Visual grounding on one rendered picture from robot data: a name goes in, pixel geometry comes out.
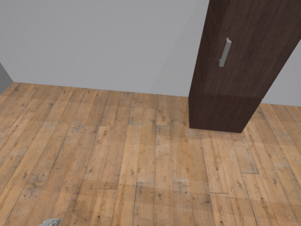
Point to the cupboard door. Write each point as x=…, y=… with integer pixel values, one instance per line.
x=263, y=33

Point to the handle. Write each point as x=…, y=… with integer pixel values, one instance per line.
x=225, y=52

